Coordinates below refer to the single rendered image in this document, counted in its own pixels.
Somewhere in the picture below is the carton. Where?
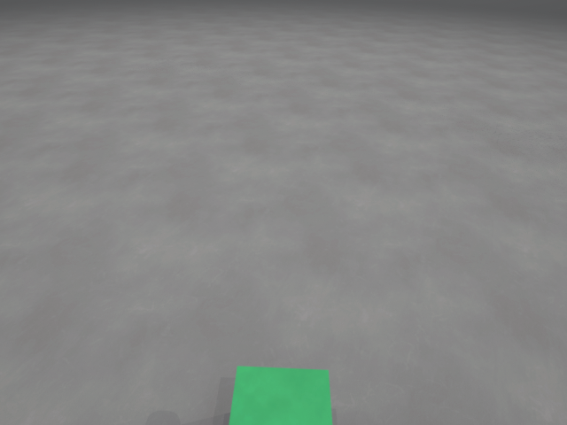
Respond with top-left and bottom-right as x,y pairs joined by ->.
229,366 -> 332,425

